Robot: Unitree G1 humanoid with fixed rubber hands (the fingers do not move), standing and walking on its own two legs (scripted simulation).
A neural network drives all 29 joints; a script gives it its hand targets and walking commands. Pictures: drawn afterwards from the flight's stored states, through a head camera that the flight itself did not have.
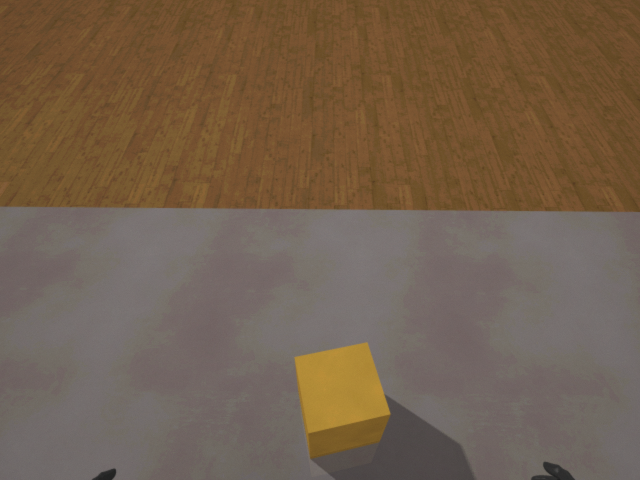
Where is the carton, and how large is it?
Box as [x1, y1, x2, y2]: [294, 342, 390, 458]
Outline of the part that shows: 366,342 294,357 298,392 310,458 379,441 390,414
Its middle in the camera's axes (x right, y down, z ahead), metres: +0.05 +0.46 +1.11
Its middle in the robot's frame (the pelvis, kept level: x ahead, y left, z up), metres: +0.45 -0.04 -0.66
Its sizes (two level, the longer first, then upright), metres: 0.210 0.200 0.250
